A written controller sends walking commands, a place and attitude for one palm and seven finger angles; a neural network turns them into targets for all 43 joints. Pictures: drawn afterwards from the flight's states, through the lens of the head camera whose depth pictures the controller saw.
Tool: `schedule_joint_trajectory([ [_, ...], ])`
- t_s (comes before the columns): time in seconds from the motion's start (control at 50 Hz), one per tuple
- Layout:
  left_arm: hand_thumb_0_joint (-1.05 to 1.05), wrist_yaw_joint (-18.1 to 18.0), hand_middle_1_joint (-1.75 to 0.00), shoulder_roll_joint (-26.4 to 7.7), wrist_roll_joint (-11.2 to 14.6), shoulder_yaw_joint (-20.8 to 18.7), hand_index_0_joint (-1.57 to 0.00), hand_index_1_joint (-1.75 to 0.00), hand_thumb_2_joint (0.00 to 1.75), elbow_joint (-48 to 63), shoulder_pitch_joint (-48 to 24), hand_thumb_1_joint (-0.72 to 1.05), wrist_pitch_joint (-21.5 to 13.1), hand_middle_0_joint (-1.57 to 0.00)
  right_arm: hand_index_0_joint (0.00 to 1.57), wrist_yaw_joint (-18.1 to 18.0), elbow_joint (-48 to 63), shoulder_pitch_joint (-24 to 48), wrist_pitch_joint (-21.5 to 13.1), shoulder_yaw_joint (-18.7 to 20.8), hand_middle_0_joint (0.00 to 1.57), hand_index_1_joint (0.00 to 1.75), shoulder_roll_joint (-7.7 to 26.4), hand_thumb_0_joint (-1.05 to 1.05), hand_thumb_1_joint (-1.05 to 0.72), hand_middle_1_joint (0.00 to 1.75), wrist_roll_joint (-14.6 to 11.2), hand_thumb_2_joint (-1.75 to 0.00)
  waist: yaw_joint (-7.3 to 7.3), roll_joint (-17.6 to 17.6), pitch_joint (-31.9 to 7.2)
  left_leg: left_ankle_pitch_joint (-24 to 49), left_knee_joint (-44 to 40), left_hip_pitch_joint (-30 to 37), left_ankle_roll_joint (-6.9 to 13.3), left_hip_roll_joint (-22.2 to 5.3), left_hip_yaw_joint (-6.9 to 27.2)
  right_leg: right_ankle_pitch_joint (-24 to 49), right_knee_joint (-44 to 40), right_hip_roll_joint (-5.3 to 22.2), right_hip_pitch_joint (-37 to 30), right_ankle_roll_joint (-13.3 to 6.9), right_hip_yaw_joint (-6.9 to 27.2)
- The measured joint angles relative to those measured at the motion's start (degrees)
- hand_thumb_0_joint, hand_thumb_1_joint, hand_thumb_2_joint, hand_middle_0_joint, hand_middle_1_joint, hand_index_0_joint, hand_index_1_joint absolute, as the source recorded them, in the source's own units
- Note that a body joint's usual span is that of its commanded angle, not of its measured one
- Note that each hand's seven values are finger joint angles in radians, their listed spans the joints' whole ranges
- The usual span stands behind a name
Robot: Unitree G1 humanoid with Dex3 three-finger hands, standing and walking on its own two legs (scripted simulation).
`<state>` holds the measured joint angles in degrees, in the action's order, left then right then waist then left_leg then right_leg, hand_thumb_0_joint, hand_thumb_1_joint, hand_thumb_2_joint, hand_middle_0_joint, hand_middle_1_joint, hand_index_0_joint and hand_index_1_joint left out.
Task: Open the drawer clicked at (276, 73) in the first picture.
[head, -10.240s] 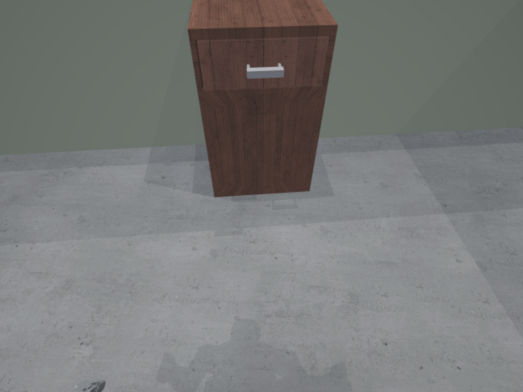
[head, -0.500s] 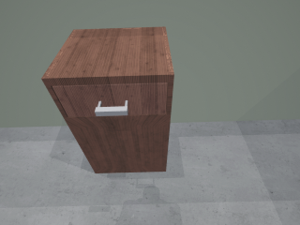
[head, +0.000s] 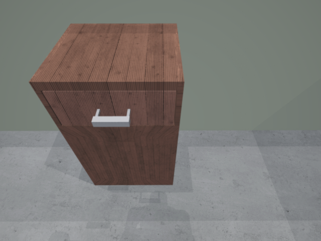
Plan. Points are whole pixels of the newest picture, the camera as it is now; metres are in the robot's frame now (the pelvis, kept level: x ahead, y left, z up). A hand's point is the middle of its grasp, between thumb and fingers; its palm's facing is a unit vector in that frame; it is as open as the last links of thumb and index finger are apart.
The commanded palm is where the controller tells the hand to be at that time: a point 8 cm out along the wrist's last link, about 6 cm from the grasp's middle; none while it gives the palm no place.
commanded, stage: come to a stop and stand still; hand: left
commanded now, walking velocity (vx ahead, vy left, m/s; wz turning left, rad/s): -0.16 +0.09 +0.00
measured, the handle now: (112, 116) +0.53 +0.21 -0.05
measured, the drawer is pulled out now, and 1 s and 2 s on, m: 0.00 0.00 0.00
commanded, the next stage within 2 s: look again from close up in 0.96 s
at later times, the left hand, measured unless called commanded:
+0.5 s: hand out of the picture +0.03 +0.20 -0.17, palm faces +0.04 -0.96 -0.27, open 7.3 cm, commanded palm none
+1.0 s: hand out of the picture -0.08 +0.21 -0.16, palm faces +0.02 -0.98 -0.21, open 7.4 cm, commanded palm none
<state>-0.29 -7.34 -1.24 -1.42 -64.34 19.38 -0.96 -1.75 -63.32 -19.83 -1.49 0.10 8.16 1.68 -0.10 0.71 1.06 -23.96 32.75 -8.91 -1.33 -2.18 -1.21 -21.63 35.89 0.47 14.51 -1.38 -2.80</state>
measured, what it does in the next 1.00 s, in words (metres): shifts its weight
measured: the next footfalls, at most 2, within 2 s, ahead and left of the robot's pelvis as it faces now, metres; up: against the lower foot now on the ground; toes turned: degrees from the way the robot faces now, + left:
none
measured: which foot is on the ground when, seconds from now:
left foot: down 0.00-1.00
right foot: down 0.00-1.00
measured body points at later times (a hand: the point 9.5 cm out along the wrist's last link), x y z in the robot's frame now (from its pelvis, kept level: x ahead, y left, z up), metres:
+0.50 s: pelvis -0.02 +0.01 +0.00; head +0.02 +0.00 +0.45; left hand +0.03 +0.25 -0.14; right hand +0.05 -0.23 -0.15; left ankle -0.06 +0.12 -0.71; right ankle -0.03 -0.10 -0.73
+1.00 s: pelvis -0.05 +0.03 +0.01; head -0.05 +0.02 +0.46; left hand -0.08 +0.26 -0.14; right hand -0.07 -0.20 -0.15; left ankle -0.04 +0.12 -0.73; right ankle -0.03 -0.10 -0.73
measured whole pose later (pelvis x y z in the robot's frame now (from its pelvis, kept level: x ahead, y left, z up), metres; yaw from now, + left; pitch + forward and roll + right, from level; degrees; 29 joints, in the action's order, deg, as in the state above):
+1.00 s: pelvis -0.05 +0.03 +0.01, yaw +0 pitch -1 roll +0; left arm -1.1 -9.4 -0.8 0.4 -61.1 20.5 0.7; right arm -0.8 -60.5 -19.6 0.4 -0.3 10.6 1.3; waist -0.1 0.9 0.8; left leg -13.3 27.6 -13.8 2.7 1.5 -4.2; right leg -13.1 29.0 1.7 15.3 0.4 0.1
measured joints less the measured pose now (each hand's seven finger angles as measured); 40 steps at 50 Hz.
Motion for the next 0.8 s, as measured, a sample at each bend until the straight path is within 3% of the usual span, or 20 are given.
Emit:
schedule_joint_trajectory([
  [0.08, 0.0, -0.7, -0.3, 0.5, 0.3, -0.1, -0.2, -0.3, 0.9, -0.5, -0.1, 0.91, -0.8, -0.2, 0.2, -0.7, -0.4, 1.2, 0.1, -0.1, 0.19, 0.3, -0.3, 0.0, -0.91, 0.3, -0.6, -0.9, 0.02, -0.2, 0.7, -0.8, 2.6, -0.5, 0.1, -0.7, -0.3, -1.2, -0.1, -0.2, -1.2, -0.3, -1.1],
  [0.18, 0.0, -1.8, -0.3, 1.1, 0.7, 0.3, -0.2, -0.3, 0.9, 0.0, -1.8, 0.91, 0.1, -0.2, 0.2, -1.6, -0.1, 3.9, 0.5, 0.2, 0.2, 0.3, -0.6, 0.01, -0.91, 0.3, -0.9, -0.9, 0.68, -0.9, 1.6, 1.5, -1.6, 1.5, -0.3, -0.3, -1.2, 1.0, -1.1, 0.5, -1.8, 0.3, -1.2],
  [0.3, 0.01, -2.4, -0.3, -0.6, 0.6, -0.7, -0.2, -0.3, 0.9, 2.6, -3.1, 0.93, 1.2, -0.2, 0.2, -1.5, 2.2, 5.8, 1.2, 1.4, 0.2, 0.3, 0.5, 0.01, -0.92, 0.3, -0.9, -0.9, 1.18, -1.1, 2.5, 5.9, -2.3, 1.9, 0.6, 0.2, -3.8, 4.5, -0.2, 1.3, -0.9, 0.6, -0.1],
  [0.4, 0.01, -2.3, -0.3, -2.4, 0.4, -1.0, -0.2, -0.3, 0.9, 4.8, -4.3, 0.92, 1.1, -0.2, 0.2, -1.2, 3.9, 6.8, 1.3, 1.7, 0.2, 0.3, 1.0, 0.01, -0.92, 0.3, -0.8, -0.9, 0.63, -0.9, 1.8, 4.1, -3.1, 1.2, 0.5, 0.2, -4.7, 2.3, -1.3, 1.3, -0.2, 0.5, 0.3],
  [0.5, 0.0, -3.4, -0.3, -2.9, -0.2, -0.3, -0.2, -0.3, 0.9, 8.0, -5.5, 0.92, -0.8, -0.2, 0.2, 0.3, 7.6, 8.7, 2.1, 2.2, 0.2, 0.3, 2.0, 0.01, -0.91, 0.3, -1.5, -0.9, 0.39, 0.6, 3.1, -1.6, 8.5, -7.1, 1.8, 0.1, -1.3, 2.9, -1.8, -0.1, 1.1, 0.3, -0.6],
  [0.56, 0.0, -3.1, -0.3, -3.2, 0.5, 0.4, -0.2, -0.3, 0.9, 8.6, -5.4, 0.91, 0.3, -0.2, 0.2, 0.6, 8.8, 8.7, 1.5, 1.9, 0.19, 0.3, 2.1, 0.01, -0.91, 0.3, -1.2, -0.9, 0.04, 0.2, 2.8, 4.7, 3.9, -5.9, 2.5, 1.0, -1.6, 2.4, 0.1, 0.4, 0.7, 1.3, -0.5],
  [0.64, 0.0, -2.4, -0.3, -3.0, 0.6, 1.1, -0.2, -0.3, 0.9, 7.9, -5.2, 0.91, 2.3, -0.2, 0.2, 0.7, 9.0, 7.1, 1.5, 0.7, 0.19, 0.3, 1.8, 0.0, -0.91, 0.3, -0.4, -0.9, 0.62, -0.1, 1.0, 4.6, 2.6, -4.3, 3.6, 2.1, -2.5, 2.5, -0.9, 1.0, -0.7, 1.4, 0.8],
  [0.8, 0.0, -0.9, -0.3, -2.4, 0.3, 2.0, -0.2, -0.3, 0.9, 6.8, -2.2, 0.91, 2.2, -0.2, 0.2, 1.1, 7.6, 4.8, 2.0, 0.1, 0.2, 0.3, 2.7, 0.0, -0.93, 0.3, -0.3, -0.9, 0.34, 0.4, -0.7, 9.2, -3.3, -3.7, 4.3, 3.3, -3.5, 6.8, -5.6, 1.6, -0.4, 1.9, 2.3],
])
